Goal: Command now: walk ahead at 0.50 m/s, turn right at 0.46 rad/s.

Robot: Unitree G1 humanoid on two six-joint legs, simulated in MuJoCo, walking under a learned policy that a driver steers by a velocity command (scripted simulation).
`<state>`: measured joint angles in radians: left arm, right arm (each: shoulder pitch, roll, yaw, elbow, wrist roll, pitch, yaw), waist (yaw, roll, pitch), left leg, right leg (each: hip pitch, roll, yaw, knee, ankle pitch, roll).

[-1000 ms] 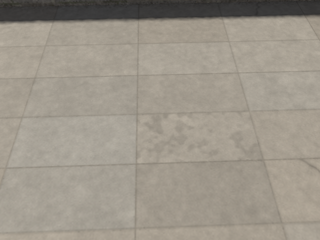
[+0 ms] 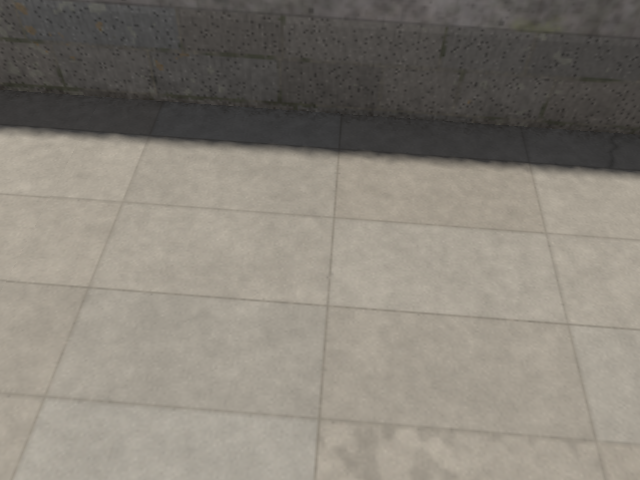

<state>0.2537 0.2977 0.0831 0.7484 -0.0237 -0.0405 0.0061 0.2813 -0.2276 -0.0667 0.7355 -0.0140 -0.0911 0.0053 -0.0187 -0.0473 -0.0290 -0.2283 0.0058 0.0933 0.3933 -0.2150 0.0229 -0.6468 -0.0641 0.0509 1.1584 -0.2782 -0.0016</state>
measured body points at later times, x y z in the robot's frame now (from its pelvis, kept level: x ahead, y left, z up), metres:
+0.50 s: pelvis +0.24 -0.10 +0.00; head +0.28 -0.12 +0.45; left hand +0.42 +0.14 -0.11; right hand +0.32 -0.40 -0.10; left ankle +0.30 +0.07 -0.66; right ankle +0.25 -0.17 -0.74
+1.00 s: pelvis +0.54 -0.10 -0.01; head +0.58 -0.10 +0.43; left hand +0.67 +0.16 -0.13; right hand +0.65 -0.38 -0.11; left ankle +0.61 -0.04 -0.74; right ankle +0.41 -0.22 -0.64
